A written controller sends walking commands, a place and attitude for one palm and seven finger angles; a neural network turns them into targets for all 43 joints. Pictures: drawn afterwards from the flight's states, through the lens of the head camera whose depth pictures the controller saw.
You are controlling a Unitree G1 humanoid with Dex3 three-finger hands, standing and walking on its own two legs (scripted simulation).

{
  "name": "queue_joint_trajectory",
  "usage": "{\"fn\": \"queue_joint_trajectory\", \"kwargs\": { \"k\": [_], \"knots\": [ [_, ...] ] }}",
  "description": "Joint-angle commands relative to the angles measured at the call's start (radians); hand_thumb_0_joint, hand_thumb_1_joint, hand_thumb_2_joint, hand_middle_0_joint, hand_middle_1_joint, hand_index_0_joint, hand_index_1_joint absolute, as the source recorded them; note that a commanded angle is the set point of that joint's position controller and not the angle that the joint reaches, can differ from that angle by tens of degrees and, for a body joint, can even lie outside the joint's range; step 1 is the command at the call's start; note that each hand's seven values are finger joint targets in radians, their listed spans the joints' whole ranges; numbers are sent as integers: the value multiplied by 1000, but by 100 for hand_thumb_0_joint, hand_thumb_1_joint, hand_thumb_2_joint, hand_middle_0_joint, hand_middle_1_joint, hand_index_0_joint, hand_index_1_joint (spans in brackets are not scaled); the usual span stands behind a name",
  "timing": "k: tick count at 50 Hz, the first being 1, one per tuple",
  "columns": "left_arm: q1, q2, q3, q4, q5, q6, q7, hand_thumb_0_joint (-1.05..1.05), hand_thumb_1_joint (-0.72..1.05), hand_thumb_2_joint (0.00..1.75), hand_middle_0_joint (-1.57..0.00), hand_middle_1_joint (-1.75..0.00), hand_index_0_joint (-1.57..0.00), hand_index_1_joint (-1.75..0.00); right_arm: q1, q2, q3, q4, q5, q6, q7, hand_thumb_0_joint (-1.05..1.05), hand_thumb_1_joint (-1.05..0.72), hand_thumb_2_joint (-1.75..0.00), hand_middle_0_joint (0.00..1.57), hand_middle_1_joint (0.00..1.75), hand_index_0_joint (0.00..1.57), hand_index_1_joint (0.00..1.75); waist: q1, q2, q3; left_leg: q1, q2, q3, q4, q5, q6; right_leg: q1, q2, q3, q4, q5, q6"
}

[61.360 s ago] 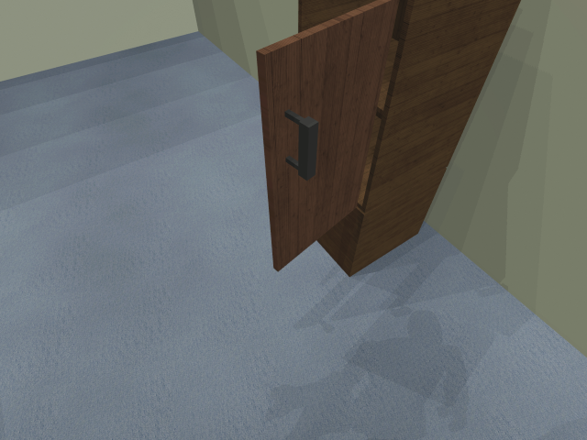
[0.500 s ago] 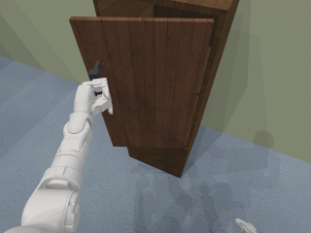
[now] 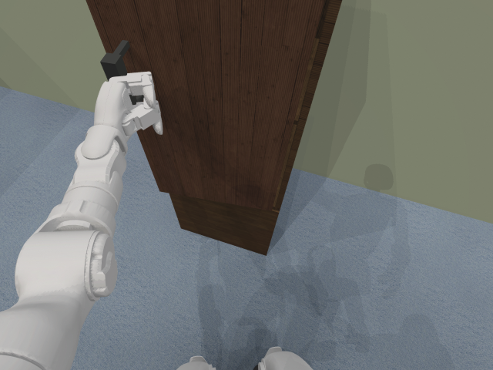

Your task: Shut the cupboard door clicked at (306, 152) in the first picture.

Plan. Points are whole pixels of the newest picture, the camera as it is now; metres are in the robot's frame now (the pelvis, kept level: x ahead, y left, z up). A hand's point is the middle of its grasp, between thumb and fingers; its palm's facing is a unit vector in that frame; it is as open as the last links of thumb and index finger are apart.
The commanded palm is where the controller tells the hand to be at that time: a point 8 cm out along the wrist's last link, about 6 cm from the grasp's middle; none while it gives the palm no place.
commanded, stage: push the door shut along its arc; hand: left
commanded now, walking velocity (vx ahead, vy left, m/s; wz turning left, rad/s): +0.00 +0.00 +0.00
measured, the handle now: (127, 82) +0.58 +0.16 +0.12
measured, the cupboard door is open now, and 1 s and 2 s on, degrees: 8 0 0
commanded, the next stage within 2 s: pull the fist back off the door in 0.98 s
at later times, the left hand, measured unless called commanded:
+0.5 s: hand (178, 86) +0.56 +0.07 +0.12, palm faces -0.27 -0.96 -0.01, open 3.1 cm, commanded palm +0.56 +0.12 +0.12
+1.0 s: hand (181, 80) +0.57 +0.06 +0.12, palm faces -0.35 -0.94 -0.01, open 3.3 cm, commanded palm +0.61 +0.07 +0.12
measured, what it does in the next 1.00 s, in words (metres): stands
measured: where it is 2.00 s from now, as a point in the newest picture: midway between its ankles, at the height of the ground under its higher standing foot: outside the picture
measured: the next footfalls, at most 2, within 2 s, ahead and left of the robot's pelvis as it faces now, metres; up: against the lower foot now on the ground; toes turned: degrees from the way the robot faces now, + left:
none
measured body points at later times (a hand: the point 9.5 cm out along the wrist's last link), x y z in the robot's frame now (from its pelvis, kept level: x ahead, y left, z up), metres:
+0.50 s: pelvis +0.02 +0.00 -0.01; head +0.14 +0.01 +0.43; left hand +0.57 +0.12 +0.12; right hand -0.03 -0.25 -0.12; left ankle +0.01 +0.08 -0.70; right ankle +0.02 -0.09 -0.70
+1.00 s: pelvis +0.00 +0.00 -0.02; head +0.15 +0.02 +0.40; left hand +0.58 +0.12 +0.13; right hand -0.04 -0.27 -0.12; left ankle +0.01 +0.08 -0.70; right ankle +0.02 -0.09 -0.70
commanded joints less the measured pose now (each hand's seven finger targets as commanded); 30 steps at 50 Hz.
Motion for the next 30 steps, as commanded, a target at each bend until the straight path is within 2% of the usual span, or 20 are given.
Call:
{"fn": "queue_joint_trajectory", "kwargs": {
  "k": [1,3,4,6,8,9,10,12,13,14,15,16,18,20,23,25,26,27,28,30],
  "knots": [
    [-597,162,-5,-194,5,-54,-19,0,90,90,-130,-150,-130,-150,120,-170,-65,-64,-5,-30,-5,0,-90,-90,20,30,20,30,-56,62,-411,298,33,-94,-73,255,-22,43,-16,29,-84,219,13],
    [-612,153,-10,-200,1,-59,-27,0,90,90,-130,-150,-130,-150,134,-172,-67,-64,-10,-29,-1,0,-90,-90,20,30,20,30,-53,99,-459,348,38,-108,-60,326,-31,20,-13,21,-65,244,9],
    [-607,136,-15,-187,-3,-52,-31,0,90,90,-130,-150,-130,-150,140,-173,-68,-64,-11,-27,1,0,-90,-90,20,30,20,30,-59,77,-461,352,40,-111,-55,334,-31,10,-11,17,-65,245,10],
    [-615,193,29,-146,-1,-36,-29,0,90,90,-130,-150,-130,-150,154,-180,-65,-59,-13,-20,2,0,-90,-90,20,30,20,30,-63,38,-437,293,37,-103,-54,306,-24,35,-9,24,-70,245,14],
    [-651,202,27,-130,11,-30,-26,0,90,90,-130,-150,-130,-150,162,-183,-62,-61,-14,-15,0,0,-90,-90,20,30,20,30,-77,28,-421,268,36,-103,-45,306,-19,18,-10,26,-65,251,16],
    [-685,201,21,-153,18,-33,-23,0,90,90,-130,-150,-130,-150,166,-182,-64,-61,-16,-13,1,0,-90,-90,20,30,20,30,-85,45,-434,276,36,-103,-40,314,-19,13,-11,26,-63,256,17],
    [-677,221,39,-146,23,-34,-21,0,90,90,-130,-150,-130,-150,171,-182,-64,-63,-19,-12,3,0,-90,-90,20,30,20,30,-73,58,-450,277,35,-104,-35,327,-21,21,-10,28,-56,264,15],
    [-686,243,60,-168,19,-39,-22,0,90,90,-130,-150,-130,-150,182,-184,-65,-71,-22,-8,4,0,-90,-90,20,30,20,30,-70,59,-503,294,33,-101,-22,380,-19,47,-7,28,-44,310,13],
    [-678,266,73,-152,26,-37,-26,0,90,90,-130,-150,-130,-150,182,-184,-64,-70,-21,-4,4,0,-90,-90,20,30,20,30,-69,59,-502,287,35,-100,-19,389,-21,47,-8,30,-41,322,15],
    [-690,244,52,-147,28,-31,-32,0,90,90,-130,-150,-130,-150,187,-182,-62,-70,-22,-1,6,0,-90,-90,20,30,20,30,-78,60,-497,280,33,-99,-17,394,-20,46,-7,29,-41,330,17],
    [-690,269,67,-132,36,-28,-34,0,90,90,-130,-150,-130,-150,191,-185,-63,-69,-22,3,6,0,-90,-90,20,30,20,30,-77,59,-487,270,36,-99,-14,388,-21,40,-7,29,-42,324,17],
    [-699,252,49,-123,39,-20,-38,0,90,90,-130,-150,-130,-150,191,-183,-63,-68,-21,6,7,0,-90,-90,20,30,20,30,-87,65,-475,261,33,-92,-13,377,-18,38,-6,32,-47,325,19],
    [-699,286,75,-128,40,-17,-47,0,90,90,-130,-150,-130,-150,203,-189,-65,-72,-22,11,4,0,-90,-90,20,30,20,30,-82,69,-514,276,36,-96,-3,421,-19,46,-6,30,-35,358,16],
    [-721,253,42,-137,37,-9,-62,0,90,90,-130,-150,-130,-150,205,-184,-64,-75,-23,15,5,0,-90,-90,20,30,20,30,-92,81,-510,279,34,-95,-1,426,-19,42,-4,30,-38,368,18],
    [-731,236,32,-126,29,3,-79,0,90,90,-130,-150,-130,-150,214,-185,-66,-70,-24,20,3,0,-90,-90,20,30,20,30,-98,80,-514,297,36,-99,8,460,-18,28,1,27,-36,390,17],
    [-775,231,18,-100,28,16,-87,0,90,90,-130,-150,-130,-150,221,-188,-66,-56,-24,21,-2,0,-90,-90,20,30,20,30,-129,43,-470,259,36,-95,10,401,-11,9,2,27,-49,359,23],
    [-784,248,28,-76,30,24,-87,0,90,90,-130,-150,-130,-150,228,-190,-64,-51,-25,22,-4,0,-90,-90,20,30,20,30,-132,33,-451,229,32,-93,10,381,-8,17,2,30,-53,352,23],
    [-814,245,21,-76,29,25,-90,0,90,90,-130,-150,-130,-150,233,-190,-63,-50,-25,22,-8,0,-90,-90,20,30,20,30,-141,52,-449,230,30,-91,12,378,-5,9,0,30,-51,348,20],
    [-856,270,29,-95,36,20,-91,0,90,90,-130,-150,-130,-150,233,-193,-62,-45,-28,20,-10,0,-90,-90,20,30,20,30,-141,91,-477,248,33,-101,18,390,-9,-9,-2,30,-43,344,19],
    [-871,241,5,-92,35,22,-100,0,90,90,-130,-150,-130,-150,234,-190,-63,-40,-31,15,-9,0,-90,-90,20,30,20,30,-150,106,-506,278,34,-108,31,412,-10,-32,-2,26,-37,344,19]
  ]
}}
